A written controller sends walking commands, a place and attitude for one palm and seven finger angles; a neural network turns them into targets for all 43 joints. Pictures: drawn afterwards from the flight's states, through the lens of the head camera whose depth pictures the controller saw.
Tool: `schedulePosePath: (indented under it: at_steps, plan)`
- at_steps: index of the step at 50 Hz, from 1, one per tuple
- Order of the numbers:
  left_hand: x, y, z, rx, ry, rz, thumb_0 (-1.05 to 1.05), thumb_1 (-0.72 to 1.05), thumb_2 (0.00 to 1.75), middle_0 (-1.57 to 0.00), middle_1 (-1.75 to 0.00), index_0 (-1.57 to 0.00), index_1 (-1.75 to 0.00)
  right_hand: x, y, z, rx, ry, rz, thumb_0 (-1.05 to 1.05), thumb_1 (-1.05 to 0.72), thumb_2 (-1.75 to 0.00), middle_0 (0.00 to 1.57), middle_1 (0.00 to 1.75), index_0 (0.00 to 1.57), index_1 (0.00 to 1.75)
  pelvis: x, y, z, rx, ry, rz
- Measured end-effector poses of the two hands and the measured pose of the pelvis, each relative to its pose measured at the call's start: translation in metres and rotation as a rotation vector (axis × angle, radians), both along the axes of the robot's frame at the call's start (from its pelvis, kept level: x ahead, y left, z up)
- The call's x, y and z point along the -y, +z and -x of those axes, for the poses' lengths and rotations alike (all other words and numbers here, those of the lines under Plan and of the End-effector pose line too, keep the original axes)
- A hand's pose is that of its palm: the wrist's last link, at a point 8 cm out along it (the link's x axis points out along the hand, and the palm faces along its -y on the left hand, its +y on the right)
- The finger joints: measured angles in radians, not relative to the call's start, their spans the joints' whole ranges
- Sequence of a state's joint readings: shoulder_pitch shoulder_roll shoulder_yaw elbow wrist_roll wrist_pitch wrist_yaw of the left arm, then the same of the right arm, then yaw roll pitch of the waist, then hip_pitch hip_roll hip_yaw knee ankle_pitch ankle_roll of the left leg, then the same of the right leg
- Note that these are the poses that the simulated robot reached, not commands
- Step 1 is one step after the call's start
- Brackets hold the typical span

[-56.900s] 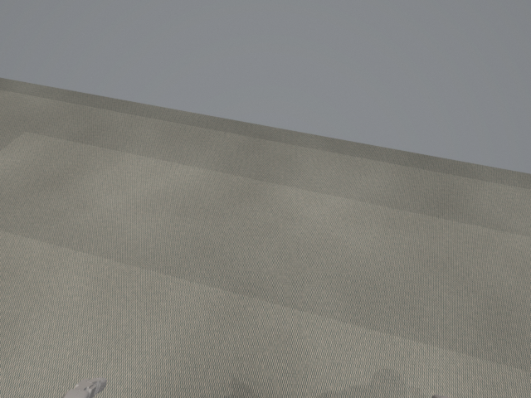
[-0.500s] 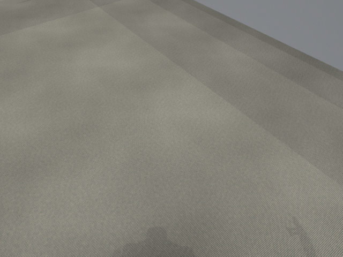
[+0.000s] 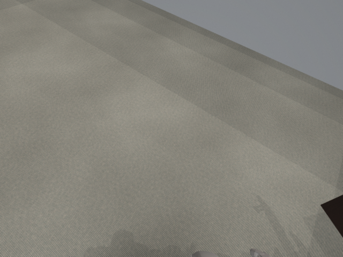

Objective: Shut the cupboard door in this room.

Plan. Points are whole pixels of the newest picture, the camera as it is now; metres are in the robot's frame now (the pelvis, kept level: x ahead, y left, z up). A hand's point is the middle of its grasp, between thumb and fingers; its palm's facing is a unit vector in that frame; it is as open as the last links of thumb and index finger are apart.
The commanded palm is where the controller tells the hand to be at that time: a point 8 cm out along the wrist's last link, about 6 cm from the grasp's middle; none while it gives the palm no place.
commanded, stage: turn to face it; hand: left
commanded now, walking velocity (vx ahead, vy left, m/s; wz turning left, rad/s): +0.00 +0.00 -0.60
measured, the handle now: out of the picture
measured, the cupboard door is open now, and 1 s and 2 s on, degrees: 53 53 53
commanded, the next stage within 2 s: take the last steps up to it in 1.94 s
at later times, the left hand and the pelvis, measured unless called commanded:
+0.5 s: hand out of the picture +0.13 +0.13 -0.15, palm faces -0.28 -0.93 -0.25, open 7.4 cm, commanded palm none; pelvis -0.01 -0.04 +0.00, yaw -17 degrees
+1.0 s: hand (120, 223) +0.22 +0.15 -0.17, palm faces -0.51 -0.83 -0.21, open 7.4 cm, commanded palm none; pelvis +0.03 +0.01 +0.01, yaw -35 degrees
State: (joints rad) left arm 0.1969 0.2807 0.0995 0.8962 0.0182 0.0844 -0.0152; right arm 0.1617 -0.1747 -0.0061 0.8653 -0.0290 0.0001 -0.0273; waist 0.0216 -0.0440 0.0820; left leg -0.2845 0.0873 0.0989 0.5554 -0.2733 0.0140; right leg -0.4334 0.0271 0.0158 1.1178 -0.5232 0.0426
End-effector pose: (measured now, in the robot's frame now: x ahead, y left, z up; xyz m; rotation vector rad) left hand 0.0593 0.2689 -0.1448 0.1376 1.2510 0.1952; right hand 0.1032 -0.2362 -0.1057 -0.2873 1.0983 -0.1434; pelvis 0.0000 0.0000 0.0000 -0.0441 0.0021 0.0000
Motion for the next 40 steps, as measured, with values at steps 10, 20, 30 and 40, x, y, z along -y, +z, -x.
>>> schedulePosePath:
  at_steps: [10,20,30,40]
  plan:
    - [0.022,0.022,-0.071,0.087,-0.193,-0.013,0.01,0.91,0.9,-0.2,-0.3,-0.2,-0.3,0.025,-0.011,0.08,-0.098,-0.201,-0.024,0.01,-0.91,-0.9,0.2,0.3,0.2,0.3,0.005,0.004,0.004,0.009,-0.131,-0.004]
    - [0.082,0.029,-0.091,0.123,-0.35,-0.057,0.01,0.9,0.9,-0.2,-0.3,-0.2,-0.3,0.07,-0.044,0.141,-0.183,-0.378,-0.063,0.01,-0.91,-0.9,0.2,0.3,0.2,0.3,0.034,-0.009,0.008,0.011,-0.246,-0.039]
    - [0.092,0.016,-0.079,0.012,-0.406,-0.006,0.01,0.9,0.9,-0.21,-0.3,-0.21,-0.3,0.068,-0.019,0.126,-0.104,-0.437,-0.045,0.01,-0.91,-0.9,0.2,0.3,0.2,0.3,0.032,0.001,0.001,-0.014,-0.35,-0.043]
    - [0.062,-0.011,-0.114,-0.057,-0.48,0.022,0.01,0.9,0.9,-0.2,-0.3,-0.2,-0.3,0.03,-0.002,0.105,-0.014,-0.492,0.018,0.01,-0.91,-0.9,0.2,0.3,0.2,0.3,-0.001,-0.005,-0.019,-0.018,-0.486,-0.022]
